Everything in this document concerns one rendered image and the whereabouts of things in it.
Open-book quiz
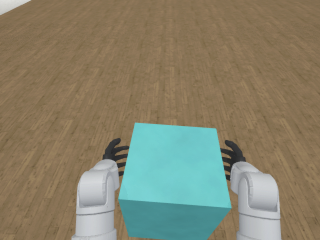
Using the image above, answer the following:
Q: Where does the robot right hand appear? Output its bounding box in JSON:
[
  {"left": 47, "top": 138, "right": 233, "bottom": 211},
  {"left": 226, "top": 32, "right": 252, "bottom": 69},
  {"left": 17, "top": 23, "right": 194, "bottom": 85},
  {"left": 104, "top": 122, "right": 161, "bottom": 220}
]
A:
[{"left": 220, "top": 140, "right": 246, "bottom": 181}]

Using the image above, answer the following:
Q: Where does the robot left forearm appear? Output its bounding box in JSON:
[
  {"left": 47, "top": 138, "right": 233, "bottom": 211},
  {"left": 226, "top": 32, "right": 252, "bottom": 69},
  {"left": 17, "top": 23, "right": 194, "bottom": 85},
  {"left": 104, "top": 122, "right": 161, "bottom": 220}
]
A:
[{"left": 71, "top": 159, "right": 120, "bottom": 240}]

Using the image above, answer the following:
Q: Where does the robot right forearm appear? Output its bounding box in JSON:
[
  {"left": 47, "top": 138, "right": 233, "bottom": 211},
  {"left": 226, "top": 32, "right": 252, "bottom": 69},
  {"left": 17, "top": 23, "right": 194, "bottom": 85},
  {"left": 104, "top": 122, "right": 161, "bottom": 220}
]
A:
[{"left": 230, "top": 161, "right": 282, "bottom": 240}]

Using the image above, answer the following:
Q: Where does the carton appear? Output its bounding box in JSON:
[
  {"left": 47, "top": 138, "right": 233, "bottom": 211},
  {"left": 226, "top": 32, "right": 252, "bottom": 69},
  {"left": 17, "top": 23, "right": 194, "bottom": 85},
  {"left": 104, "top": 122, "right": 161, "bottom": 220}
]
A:
[{"left": 118, "top": 122, "right": 232, "bottom": 240}]

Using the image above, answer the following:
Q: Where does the robot left hand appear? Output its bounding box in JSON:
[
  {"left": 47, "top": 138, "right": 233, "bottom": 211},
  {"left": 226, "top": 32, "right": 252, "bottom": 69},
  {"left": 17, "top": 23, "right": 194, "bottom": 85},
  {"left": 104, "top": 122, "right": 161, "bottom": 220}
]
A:
[{"left": 102, "top": 138, "right": 130, "bottom": 176}]

